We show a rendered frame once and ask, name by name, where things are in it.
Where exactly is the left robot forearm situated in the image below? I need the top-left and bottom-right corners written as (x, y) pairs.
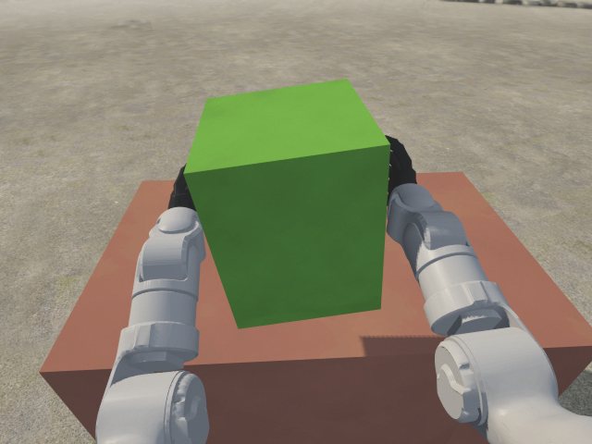
top-left (95, 207), bottom-right (206, 444)

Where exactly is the carton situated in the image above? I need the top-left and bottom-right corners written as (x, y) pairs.
top-left (183, 79), bottom-right (390, 329)

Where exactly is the robot left hand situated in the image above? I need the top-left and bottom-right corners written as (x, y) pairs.
top-left (167, 163), bottom-right (196, 212)

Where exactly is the robot right upper arm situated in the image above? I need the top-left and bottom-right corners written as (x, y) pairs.
top-left (435, 327), bottom-right (592, 444)

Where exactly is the robot left upper arm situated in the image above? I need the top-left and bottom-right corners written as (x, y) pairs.
top-left (97, 370), bottom-right (209, 444)

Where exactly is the right robot forearm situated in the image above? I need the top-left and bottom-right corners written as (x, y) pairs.
top-left (386, 183), bottom-right (559, 396)

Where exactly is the pedestal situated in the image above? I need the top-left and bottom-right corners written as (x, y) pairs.
top-left (39, 172), bottom-right (592, 444)

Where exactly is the robot right hand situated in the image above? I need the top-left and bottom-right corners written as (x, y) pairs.
top-left (385, 135), bottom-right (417, 206)

